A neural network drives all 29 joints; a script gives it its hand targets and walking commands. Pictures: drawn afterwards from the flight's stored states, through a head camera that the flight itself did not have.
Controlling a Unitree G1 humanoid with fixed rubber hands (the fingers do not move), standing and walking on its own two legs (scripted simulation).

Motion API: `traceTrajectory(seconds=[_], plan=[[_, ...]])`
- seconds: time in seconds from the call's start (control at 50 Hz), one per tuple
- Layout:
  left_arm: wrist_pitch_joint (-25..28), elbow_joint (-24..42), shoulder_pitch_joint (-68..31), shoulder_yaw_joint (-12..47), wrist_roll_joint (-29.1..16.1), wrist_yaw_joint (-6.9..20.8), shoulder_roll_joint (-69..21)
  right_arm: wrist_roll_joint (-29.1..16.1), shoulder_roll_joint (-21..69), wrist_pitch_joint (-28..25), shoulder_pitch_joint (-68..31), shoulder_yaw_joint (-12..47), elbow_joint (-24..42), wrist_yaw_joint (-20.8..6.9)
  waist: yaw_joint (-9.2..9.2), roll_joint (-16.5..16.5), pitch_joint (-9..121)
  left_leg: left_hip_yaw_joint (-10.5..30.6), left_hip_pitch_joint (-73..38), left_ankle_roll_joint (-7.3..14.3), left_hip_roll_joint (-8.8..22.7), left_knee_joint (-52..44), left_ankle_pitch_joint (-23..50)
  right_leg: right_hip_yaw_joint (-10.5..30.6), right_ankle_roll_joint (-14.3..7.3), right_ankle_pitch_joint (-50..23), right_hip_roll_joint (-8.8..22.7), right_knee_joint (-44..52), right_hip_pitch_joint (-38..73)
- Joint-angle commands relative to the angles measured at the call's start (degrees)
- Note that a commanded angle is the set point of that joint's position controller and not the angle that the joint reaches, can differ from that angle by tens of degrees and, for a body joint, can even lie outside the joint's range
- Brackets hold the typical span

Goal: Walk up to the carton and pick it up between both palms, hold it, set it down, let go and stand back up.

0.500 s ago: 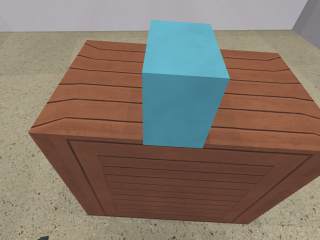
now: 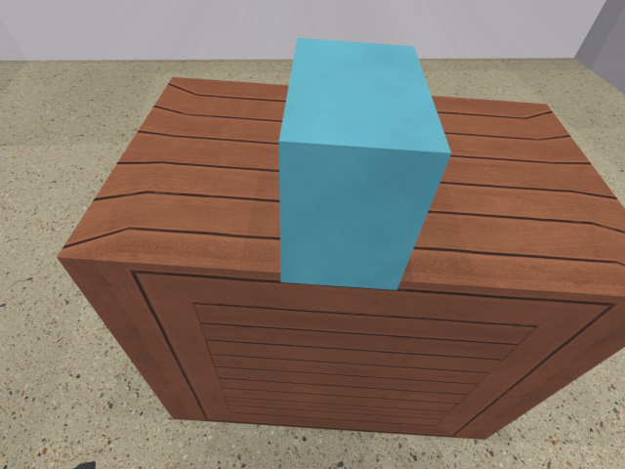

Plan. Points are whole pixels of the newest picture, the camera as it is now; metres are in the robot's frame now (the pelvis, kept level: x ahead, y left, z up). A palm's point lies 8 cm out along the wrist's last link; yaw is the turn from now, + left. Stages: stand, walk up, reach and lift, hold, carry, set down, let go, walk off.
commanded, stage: walk up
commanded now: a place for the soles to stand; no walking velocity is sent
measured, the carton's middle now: (347, 164) +0.51 -0.03 +0.14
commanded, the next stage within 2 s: none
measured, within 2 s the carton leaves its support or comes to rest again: neither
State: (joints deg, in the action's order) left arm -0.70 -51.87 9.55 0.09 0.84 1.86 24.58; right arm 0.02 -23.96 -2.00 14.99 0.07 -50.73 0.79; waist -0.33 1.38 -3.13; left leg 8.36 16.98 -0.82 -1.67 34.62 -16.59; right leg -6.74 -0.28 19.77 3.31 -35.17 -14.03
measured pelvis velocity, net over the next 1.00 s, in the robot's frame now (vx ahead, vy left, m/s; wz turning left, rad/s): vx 0.00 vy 0.00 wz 0.00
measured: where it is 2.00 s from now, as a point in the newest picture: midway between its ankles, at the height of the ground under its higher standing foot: outside the picture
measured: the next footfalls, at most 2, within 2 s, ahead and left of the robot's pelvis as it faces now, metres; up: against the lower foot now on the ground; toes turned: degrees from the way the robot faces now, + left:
none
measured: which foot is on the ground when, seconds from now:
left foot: down 0.00-1.00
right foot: down 0.00-1.00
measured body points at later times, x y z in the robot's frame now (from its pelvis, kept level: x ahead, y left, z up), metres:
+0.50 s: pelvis +0.00 +0.00 +0.00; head +0.02 +0.01 +0.45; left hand +0.10 +0.32 -0.12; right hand +0.07 -0.33 -0.10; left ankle +0.03 +0.15 -0.73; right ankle -0.01 -0.11 -0.73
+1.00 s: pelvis +0.00 +0.00 +0.00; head +0.02 +0.01 +0.45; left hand +0.10 +0.32 -0.12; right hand +0.08 -0.33 -0.10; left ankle +0.03 +0.15 -0.73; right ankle -0.01 -0.11 -0.73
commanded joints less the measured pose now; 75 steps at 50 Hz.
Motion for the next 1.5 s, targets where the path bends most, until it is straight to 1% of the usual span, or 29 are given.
traceTrajectory(seconds=[0.0,0.04,0.12,0.16,0.18,0.24,0.3,0.44,0.54,0.56,0.6,0.64,0.68,0.72,0.8,0.88,0.9,0.98,1.0,1.1,1.12,1.18,1.22,1.24,1.3,1.34,1.38,1.44,1.48], plan=[[0.96,3.10,-2.76,-4.79,-0.24,-0.85,10.30,0.59,-11.12,-1.11,-2.02,-2.66,3.04,0.90,-2.44,-0.55,0.61,4.49,8.07,5.33,3.79,-6.09,8.24,9.43,-5.18,4.16,5.67,10.37,7.06],[1.10,2.86,-2.50,-5.39,-0.37,-0.91,11.66,0.57,-10.75,-0.96,-0.04,-2.70,1.80,1.04,-1.21,0.23,2.59,-1.54,5.01,3.23,1.16,-1.17,10.53,12.63,-7.77,-1.17,10.68,12.18,8.04],[0.96,3.32,-3.83,-5.30,-0.55,-0.99,11.90,0.47,-11.36,-1.49,0.95,-2.60,1.94,1.01,-0.51,1.36,6.48,-0.81,-0.96,4.30,2.89,-1.61,19.38,6.28,-5.25,-10.85,7.55,6.92,7.54],[0.52,3.66,-4.22,-5.68,-0.65,-1.39,11.44,0.56,-12.71,-1.00,0.83,-3.30,2.84,1.20,-0.75,-3.42,3.25,2.28,2.39,5.41,3.95,-2.96,20.70,5.18,-4.56,-5.99,5.11,4.06,6.41],[0.52,3.44,-3.63,-5.27,-0.78,-1.31,10.01,0.62,-11.61,-0.97,-0.69,-2.90,2.15,1.24,-1.43,0.47,4.87,3.41,0.65,5.68,5.07,-2.70,20.26,4.97,-4.42,-9.75,4.76,3.85,6.20],[0.55,3.24,-2.84,-5.39,-0.25,-0.99,9.41,0.68,-11.90,-1.05,-0.91,-2.46,1.99,1.21,-0.82,-1.00,3.22,5.88,3.51,5.98,5.80,-4.46,15.61,5.47,-4.04,-2.56,3.65,5.69,5.47],[0.79,3.10,-3.65,-5.18,-0.18,-0.98,11.36,0.77,-11.61,-0.67,-1.53,-2.88,2.46,1.25,-1.83,2.28,1.97,1.45,4.82,5.15,3.24,-3.56,12.24,8.27,-5.45,0.20,6.36,8.93,5.85],[0.64,3.10,-3.98,-5.40,-0.35,-1.04,10.35,0.44,-12.04,-1.10,-0.89,-2.89,3.07,1.11,-1.47,-3.54,3.72,6.59,4.68,6.47,5.96,-6.23,17.12,6.11,-3.52,-3.01,3.49,4.31,8.52],[0.71,3.05,-3.49,-5.67,-0.24,-1.16,10.58,0.50,-10.70,-0.89,-0.10,-2.29,1.37,1.08,-1.52,1.53,0.73,0.14,6.14,4.60,2.85,-3.60,13.35,7.77,-6.21,-0.67,7.19,8.95,8.09],[0.58,3.00,-2.80,-5.59,-0.27,-1.12,11.31,0.68,-11.45,-1.17,-0.15,-2.82,1.77,1.07,-1.50,-0.27,1.64,-0.23,4.03,4.07,2.28,-2.82,15.80,7.44,-6.06,-3.74,6.82,8.23,6.65],[0.18,3.39,-5.03,-5.48,-0.27,-0.74,10.71,0.83,-11.84,-1.58,1.09,-2.76,1.29,1.18,-0.78,2.03,2.91,2.52,1.99,4.95,4.17,-5.93,15.21,5.48,-4.83,-5.37,5.59,4.31,6.38],[0.00,3.63,-5.40,-5.03,-1.04,-0.73,9.90,1.12,-13.61,-1.37,0.12,-3.38,2.65,1.15,-1.36,-5.24,2.17,9.39,2.00,7.11,7.15,-8.59,15.84,5.07,-3.33,-1.35,2.42,1.53,3.88],[0.45,3.37,-3.46,-4.96,-0.68,-0.91,9.25,0.75,-14.51,-1.41,-0.78,-3.39,2.36,1.38,-1.17,-5.54,3.01,13.22,1.51,9.63,9.34,-8.80,15.84,6.13,-2.37,-0.56,0.86,3.43,3.47],[0.77,3.24,-4.96,-5.22,-0.32,-0.71,10.25,0.80,-13.41,-1.28,0.10,-3.09,1.98,1.29,-0.78,-0.95,1.75,9.08,4.78,7.12,7.01,-8.35,15.62,6.24,-3.20,-0.88,2.72,5.89,6.72],[0.62,3.42,-3.09,-5.48,-0.27,-0.86,11.26,0.57,-11.38,-1.27,-0.37,-2.82,2.50,1.18,-1.24,-1.77,2.27,2.13,5.28,4.95,3.76,-4.13,14.06,7.84,-4.86,-1.83,6.43,6.96,7.65],[0.74,2.68,-4.30,-5.43,-0.15,-1.09,11.37,0.77,-12.54,-1.30,0.41,-2.93,2.35,1.12,-1.08,1.94,1.96,1.84,5.50,4.87,3.16,-2.30,16.79,7.74,-5.35,-4.03,6.32,6.95,6.96],[0.67,2.55,-3.67,-5.36,-0.34,-0.95,11.12,0.98,-12.12,-1.16,-0.88,-2.83,3.14,1.11,-1.45,-1.05,1.41,0.38,4.85,4.69,2.68,-2.16,14.82,7.76,-6.24,-3.81,6.53,8.48,5.61],[0.59,2.99,-3.30,-5.54,-0.52,-1.07,12.13,-0.26,-10.62,-1.11,0.99,-2.52,2.52,0.93,-0.93,5.44,3.57,-1.66,1.95,3.69,2.48,-1.27,13.55,7.61,-6.30,-5.32,8.47,8.96,7.02],[0.42,3.60,-4.02,-5.54,-0.16,-1.05,11.29,0.83,-12.06,-0.89,1.27,-3.01,2.18,1.27,-1.02,1.50,1.47,-1.65,2.38,4.08,1.85,-0.43,14.11,8.70,-6.97,-2.15,9.38,9.12,5.29],[0.27,4.05,-5.04,-5.57,-0.50,-0.91,11.13,1.16,-13.13,-1.06,1.56,-3.52,1.68,1.07,-0.18,-2.02,2.85,4.63,2.64,6.13,4.73,-3.42,20.63,4.21,-4.09,-3.24,3.75,3.97,5.41],[0.13,4.33,-4.93,-5.77,-0.71,-1.00,10.05,1.01,-12.84,-1.19,1.33,-3.45,2.12,1.24,-1.30,-0.66,2.21,7.34,4.41,6.91,6.47,-6.44,16.76,5.55,-3.86,-0.52,2.82,3.94,4.61],[0.16,3.29,-2.86,-5.53,-0.69,-0.83,9.77,1.19,-13.17,-0.84,-0.40,-3.49,2.92,1.47,-1.56,-5.39,2.36,6.73,6.48,7.26,6.40,-7.51,11.34,5.79,-3.99,3.99,3.45,3.16,6.03],[0.61,3.14,-1.27,-5.68,0.06,-0.93,10.73,0.95,-11.71,-0.92,-0.09,-2.62,2.25,1.25,-2.29,0.53,1.83,4.96,5.46,5.49,5.25,-6.62,12.56,6.40,-4.41,0.54,3.67,6.94,7.16],[0.57,3.23,-1.80,-5.47,-0.30,-0.89,10.48,0.77,-13.08,-1.14,-2.06,-2.98,3.22,1.15,-2.71,-3.67,1.99,4.85,7.77,5.64,3.79,-5.34,11.21,8.32,-4.79,-0.21,4.53,6.90,7.80],[0.61,3.77,-4.37,-5.61,-0.13,-0.98,11.54,0.53,-10.82,-1.02,0.06,-2.62,2.20,0.84,-1.38,4.17,0.27,0.94,4.40,4.12,3.04,-3.35,11.47,7.74,-6.00,-1.24,6.97,9.52,5.84],[0.87,2.71,-3.19,-5.33,-0.14,-1.12,11.27,0.98,-11.39,-0.79,-0.37,-3.14,3.62,1.15,-1.49,2.98,2.48,-1.19,3.02,4.39,1.74,1.15,13.93,8.29,-6.99,-4.58,8.50,10.68,5.91],[0.97,3.68,-4.36,-5.35,0.17,-1.12,11.20,0.71,-10.10,-0.48,-0.01,-2.44,2.26,0.81,-0.16,5.00,1.34,-4.42,2.30,3.97,0.68,0.29,6.54,9.45,-7.58,-3.75,9.80,12.29,4.15],[0.52,4.88,-5.12,-5.58,0.11,-1.03,10.50,1.12,-11.42,-0.90,1.55,-3.40,1.60,0.92,-0.63,-0.17,2.11,-1.65,2.02,4.34,2.40,-2.07,15.32,4.92,-5.62,-4.99,6.62,6.93,4.96],[0.06,4.90,-3.49,-5.86,-0.66,-0.94,10.56,1.14,-13.62,-1.06,1.04,-3.49,1.94,1.27,-1.33,-4.64,3.63,7.04,3.02,7.02,6.56,-6.34,14.72,5.27,-3.97,0.10,3.25,1.99,4.57]])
